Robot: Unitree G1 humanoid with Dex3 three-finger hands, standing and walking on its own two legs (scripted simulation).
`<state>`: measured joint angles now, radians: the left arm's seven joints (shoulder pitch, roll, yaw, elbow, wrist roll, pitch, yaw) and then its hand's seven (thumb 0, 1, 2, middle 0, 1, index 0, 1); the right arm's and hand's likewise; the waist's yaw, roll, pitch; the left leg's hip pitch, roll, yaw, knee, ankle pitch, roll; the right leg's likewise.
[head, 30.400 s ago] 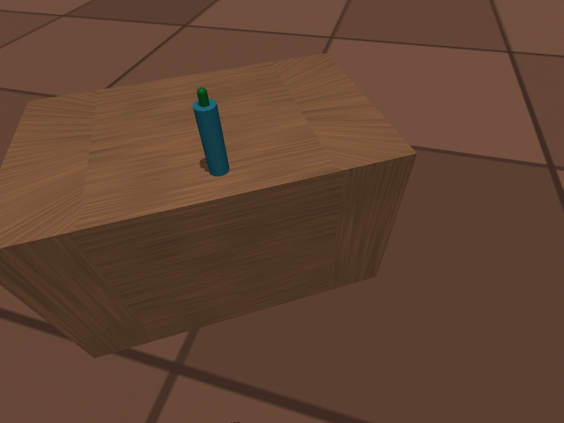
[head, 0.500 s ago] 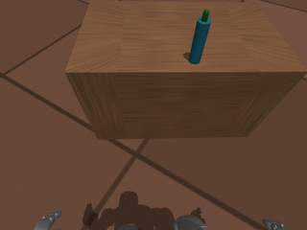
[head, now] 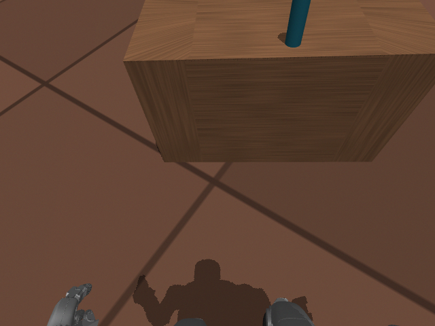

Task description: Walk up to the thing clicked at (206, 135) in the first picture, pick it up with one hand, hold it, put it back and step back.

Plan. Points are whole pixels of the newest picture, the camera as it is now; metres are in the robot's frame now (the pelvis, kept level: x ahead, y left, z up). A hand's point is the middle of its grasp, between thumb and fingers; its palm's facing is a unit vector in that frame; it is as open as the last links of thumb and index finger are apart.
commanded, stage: step back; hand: right
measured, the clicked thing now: (299, 8) +0.98 -0.22 +0.02
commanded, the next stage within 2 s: stand in 1.16 s
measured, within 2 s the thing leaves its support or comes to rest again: neither
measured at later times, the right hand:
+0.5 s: hand out of the picture +0.00 -0.28 -0.13, palm faces +0.03 +0.93 -0.37, open 7.4 cm
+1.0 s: hand out of the picture +0.03 -0.25 -0.13, palm faces +0.06 +0.93 -0.36, open 7.4 cm
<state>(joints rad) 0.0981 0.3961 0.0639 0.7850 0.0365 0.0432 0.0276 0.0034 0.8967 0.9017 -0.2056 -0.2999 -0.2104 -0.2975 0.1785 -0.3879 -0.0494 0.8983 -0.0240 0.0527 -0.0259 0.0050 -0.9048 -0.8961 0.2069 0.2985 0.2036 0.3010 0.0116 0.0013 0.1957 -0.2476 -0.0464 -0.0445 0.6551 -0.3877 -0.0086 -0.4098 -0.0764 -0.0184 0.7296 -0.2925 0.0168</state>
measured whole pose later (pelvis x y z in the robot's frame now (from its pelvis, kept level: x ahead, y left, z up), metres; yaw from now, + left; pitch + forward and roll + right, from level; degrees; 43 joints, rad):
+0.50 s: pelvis -0.07 +0.00 +0.02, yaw -4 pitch -2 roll -1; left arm 0.23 0.34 0.04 0.98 0.04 -0.02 -0.01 0.01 0.90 0.90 -0.21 -0.30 -0.21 -0.30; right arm 0.19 -0.39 -0.05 0.96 -0.02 0.02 0.01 0.00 -0.90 -0.90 0.21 0.30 0.20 0.30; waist 0.03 0.04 0.05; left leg -0.29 0.01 -0.05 0.67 -0.42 0.00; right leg -0.19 0.01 0.03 0.56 -0.34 0.00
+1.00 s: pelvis -0.05 +0.01 +0.02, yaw -4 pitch -2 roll +0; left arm 0.09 0.39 0.03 1.02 0.01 -0.02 0.00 0.00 0.90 0.90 -0.20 -0.30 -0.21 -0.30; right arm 0.13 -0.34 -0.04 1.03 -0.02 -0.02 0.00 0.00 -0.90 -0.90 0.21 0.30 0.21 0.30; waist 0.02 -0.02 0.07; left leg -0.21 -0.01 0.00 0.57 -0.33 0.02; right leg -0.17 -0.03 0.01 0.57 -0.35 0.01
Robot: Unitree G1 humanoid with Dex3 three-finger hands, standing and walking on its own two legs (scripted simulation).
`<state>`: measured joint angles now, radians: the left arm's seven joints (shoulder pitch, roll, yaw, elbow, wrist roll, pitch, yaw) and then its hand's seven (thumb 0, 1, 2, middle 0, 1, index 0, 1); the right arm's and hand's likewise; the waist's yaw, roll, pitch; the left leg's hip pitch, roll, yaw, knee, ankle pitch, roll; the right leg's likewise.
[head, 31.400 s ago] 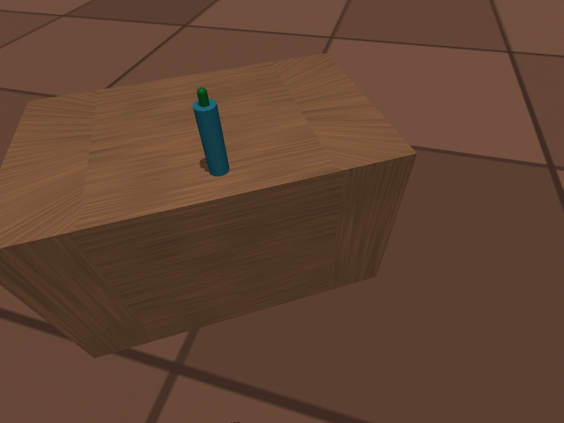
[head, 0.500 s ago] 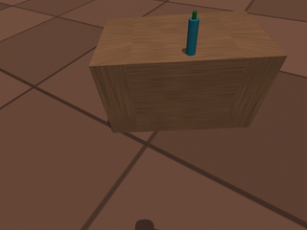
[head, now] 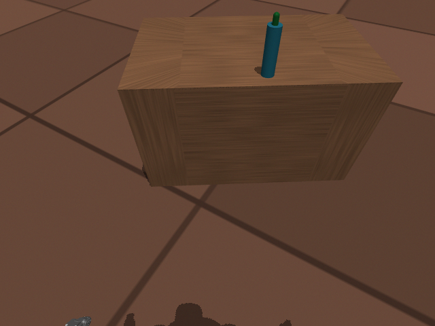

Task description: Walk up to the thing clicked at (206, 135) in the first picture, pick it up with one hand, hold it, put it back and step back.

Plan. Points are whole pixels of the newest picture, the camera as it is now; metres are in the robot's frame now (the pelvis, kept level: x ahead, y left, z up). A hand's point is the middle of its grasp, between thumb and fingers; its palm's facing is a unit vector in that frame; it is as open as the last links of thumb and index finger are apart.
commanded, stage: step back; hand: right
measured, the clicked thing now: (271, 46) +1.04 -0.16 +0.00
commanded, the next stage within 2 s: stand in 0.16 s
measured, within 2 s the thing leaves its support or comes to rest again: neither
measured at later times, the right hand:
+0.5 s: hand out of the picture +0.10 -0.25 -0.14, palm faces -0.01 +0.94 -0.34, open 7.4 cm
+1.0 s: hand out of the picture +0.02 -0.26 -0.15, palm faces -0.03 +0.94 -0.33, open 7.4 cm
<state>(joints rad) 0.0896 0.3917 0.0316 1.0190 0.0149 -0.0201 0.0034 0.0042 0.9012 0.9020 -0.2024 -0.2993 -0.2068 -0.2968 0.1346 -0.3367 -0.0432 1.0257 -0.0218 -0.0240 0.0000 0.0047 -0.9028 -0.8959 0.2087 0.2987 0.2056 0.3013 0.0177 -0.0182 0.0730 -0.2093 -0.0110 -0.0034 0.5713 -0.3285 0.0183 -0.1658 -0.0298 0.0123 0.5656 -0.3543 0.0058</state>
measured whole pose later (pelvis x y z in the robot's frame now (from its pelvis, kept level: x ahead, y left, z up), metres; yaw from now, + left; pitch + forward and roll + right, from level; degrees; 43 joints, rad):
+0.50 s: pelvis -0.01 +0.00 +0.01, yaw +0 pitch -3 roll +0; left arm 0.10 0.34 0.00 1.11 0.01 -0.01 0.00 0.00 0.90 0.90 -0.20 -0.30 -0.21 -0.30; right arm 0.05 -0.34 -0.01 1.07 0.00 -0.01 0.00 0.00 -0.90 -0.90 0.21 0.30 0.21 0.30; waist 0.01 0.00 0.10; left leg -0.14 0.00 0.03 0.40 -0.20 0.02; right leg -0.06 -0.03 0.01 0.36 -0.24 0.04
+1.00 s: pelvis -0.04 -0.01 +0.02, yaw +1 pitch -2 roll +0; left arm 0.15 0.35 0.00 1.15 0.02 -0.02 -0.01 0.00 0.90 0.90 -0.20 -0.30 -0.21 -0.30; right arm 0.13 -0.35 -0.01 1.15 -0.01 0.00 0.01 0.01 -0.90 -0.90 0.21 0.30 0.20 0.30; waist -0.01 0.01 0.06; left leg -0.17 0.01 0.01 0.33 -0.13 0.00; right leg -0.10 -0.02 -0.01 0.33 -0.19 0.02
